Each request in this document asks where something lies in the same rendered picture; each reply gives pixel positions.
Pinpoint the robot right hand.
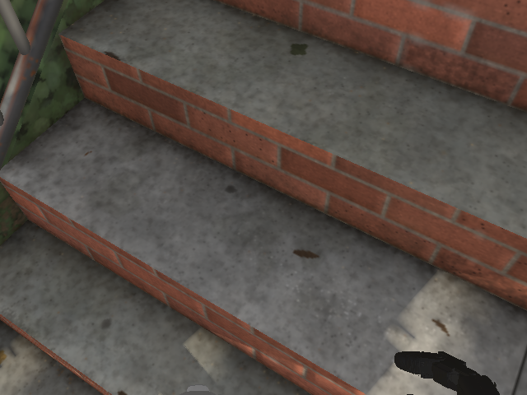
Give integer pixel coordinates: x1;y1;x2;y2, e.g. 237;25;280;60
394;351;500;395

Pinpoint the robot left shin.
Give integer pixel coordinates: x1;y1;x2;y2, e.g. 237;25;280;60
186;384;210;392

